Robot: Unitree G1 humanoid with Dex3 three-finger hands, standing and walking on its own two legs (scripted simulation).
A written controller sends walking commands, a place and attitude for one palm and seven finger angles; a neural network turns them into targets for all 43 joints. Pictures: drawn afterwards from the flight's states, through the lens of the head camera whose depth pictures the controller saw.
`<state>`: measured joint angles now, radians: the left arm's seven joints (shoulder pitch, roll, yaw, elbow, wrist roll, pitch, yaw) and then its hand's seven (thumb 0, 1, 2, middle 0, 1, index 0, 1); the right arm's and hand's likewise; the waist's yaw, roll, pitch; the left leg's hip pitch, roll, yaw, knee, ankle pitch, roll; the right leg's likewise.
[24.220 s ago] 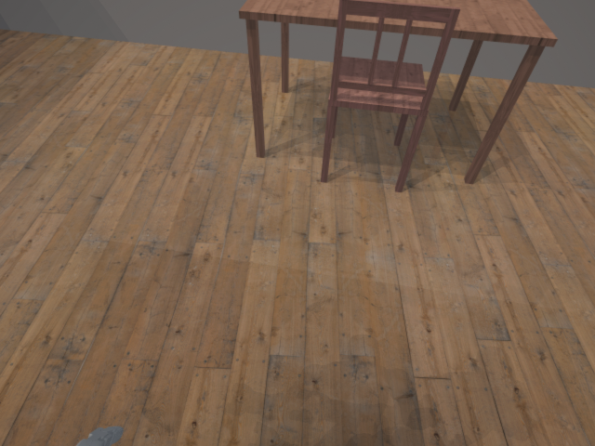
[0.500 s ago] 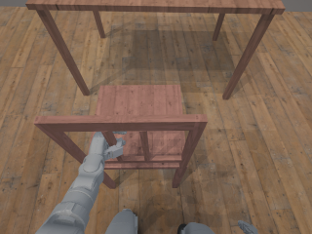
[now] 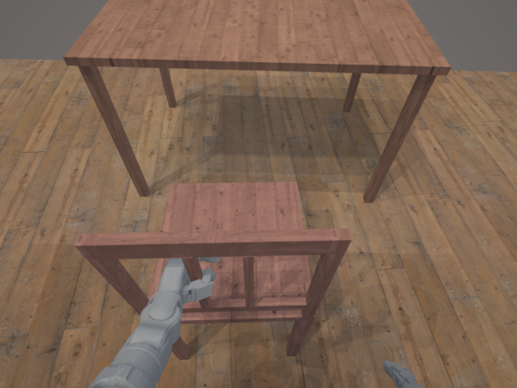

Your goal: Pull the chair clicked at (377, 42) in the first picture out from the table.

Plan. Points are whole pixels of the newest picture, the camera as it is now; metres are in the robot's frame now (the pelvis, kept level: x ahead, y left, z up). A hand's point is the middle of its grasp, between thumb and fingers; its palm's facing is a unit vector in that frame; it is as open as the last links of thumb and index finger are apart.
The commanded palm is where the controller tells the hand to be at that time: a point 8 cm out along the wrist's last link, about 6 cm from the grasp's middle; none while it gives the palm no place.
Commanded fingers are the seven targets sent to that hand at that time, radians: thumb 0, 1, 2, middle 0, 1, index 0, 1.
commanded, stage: stop walking, hand still on the chair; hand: left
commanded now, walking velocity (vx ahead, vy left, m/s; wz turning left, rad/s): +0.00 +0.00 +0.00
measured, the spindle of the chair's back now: (198, 282) +0.31 +0.13 -0.10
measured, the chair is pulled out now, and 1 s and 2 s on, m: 0.57 0.57 0.57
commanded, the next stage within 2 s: open the thumb and straighten the fingers in 0.22 s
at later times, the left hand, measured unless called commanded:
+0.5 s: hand (204, 281) +0.30 +0.11 -0.07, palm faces -0.02 -0.99 -0.10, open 6.1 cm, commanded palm +0.28 +0.16 -0.05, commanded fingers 0.00 -0.31 0.32 -0.50 -1.45 -0.50 -1.45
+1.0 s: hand (193, 271) +0.33 +0.14 -0.09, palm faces +0.01 -0.99 -0.14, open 16.7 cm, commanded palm +0.30 +0.18 -0.06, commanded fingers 0.00 -0.55 0.20 0.00 0.00 0.00 0.00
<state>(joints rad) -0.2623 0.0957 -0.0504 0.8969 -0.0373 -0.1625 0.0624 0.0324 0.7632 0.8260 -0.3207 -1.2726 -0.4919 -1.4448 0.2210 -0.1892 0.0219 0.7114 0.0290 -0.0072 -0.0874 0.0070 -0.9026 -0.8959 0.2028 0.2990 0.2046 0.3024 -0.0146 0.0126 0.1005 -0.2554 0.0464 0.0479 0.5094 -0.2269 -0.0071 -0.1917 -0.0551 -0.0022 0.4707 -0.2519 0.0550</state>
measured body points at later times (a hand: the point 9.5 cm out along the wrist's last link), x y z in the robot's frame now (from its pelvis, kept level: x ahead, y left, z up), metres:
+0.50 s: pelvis +0.01 -0.02 -0.01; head +0.05 -0.01 +0.44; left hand +0.30 +0.17 -0.06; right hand +0.13 -0.28 -0.11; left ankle +0.03 +0.12 -0.74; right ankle +0.00 -0.16 -0.74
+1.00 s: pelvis +0.03 -0.02 -0.04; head +0.09 -0.02 +0.41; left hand +0.32 +0.19 -0.07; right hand +0.16 -0.27 -0.14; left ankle +0.03 +0.12 -0.74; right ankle +0.00 -0.16 -0.74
